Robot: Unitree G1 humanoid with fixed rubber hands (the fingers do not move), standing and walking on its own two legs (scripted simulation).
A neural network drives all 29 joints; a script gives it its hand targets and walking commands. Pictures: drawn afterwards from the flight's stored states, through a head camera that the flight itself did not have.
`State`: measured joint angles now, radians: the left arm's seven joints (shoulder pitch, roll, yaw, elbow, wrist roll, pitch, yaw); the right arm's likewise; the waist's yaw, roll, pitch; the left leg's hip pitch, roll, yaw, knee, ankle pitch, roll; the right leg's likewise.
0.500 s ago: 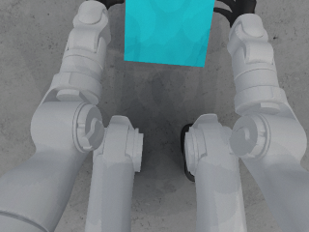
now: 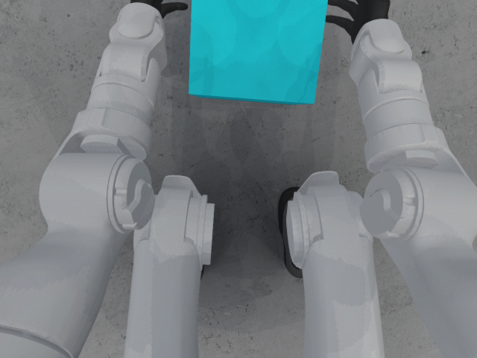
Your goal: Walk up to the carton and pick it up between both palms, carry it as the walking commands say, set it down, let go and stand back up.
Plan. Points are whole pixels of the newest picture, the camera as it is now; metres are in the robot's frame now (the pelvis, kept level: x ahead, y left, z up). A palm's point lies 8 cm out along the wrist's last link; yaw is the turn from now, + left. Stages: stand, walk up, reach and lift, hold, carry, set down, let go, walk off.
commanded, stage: set down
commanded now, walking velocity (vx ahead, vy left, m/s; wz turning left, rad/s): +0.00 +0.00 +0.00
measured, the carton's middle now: (254, 29) +0.54 -0.02 -0.28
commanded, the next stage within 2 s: none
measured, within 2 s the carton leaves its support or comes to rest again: neither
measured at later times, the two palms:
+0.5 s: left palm (125, 12) +0.53 +0.15 -0.18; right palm (389, 35) +0.50 -0.20 -0.18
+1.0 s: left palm out of the picture +0.55 +0.15 -0.08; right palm out of the picture +0.52 -0.19 -0.09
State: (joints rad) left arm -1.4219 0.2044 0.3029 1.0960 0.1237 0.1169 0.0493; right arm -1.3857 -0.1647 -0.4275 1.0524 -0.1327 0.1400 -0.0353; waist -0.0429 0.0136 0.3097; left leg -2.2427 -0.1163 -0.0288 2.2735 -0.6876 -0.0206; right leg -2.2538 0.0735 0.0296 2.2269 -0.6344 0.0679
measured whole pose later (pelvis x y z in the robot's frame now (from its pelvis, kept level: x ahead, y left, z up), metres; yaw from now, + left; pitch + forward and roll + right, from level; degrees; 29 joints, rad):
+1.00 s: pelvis -0.01 -0.01 +0.04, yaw +1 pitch +42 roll -1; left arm -1.42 0.34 0.11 1.09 -0.12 0.11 0.11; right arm -1.32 -0.26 -0.24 1.00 0.13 0.09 -0.14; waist -0.04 0.03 0.16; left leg -2.23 -0.06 -0.01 2.11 -0.61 -0.01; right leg -2.25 0.04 0.01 2.07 -0.55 0.03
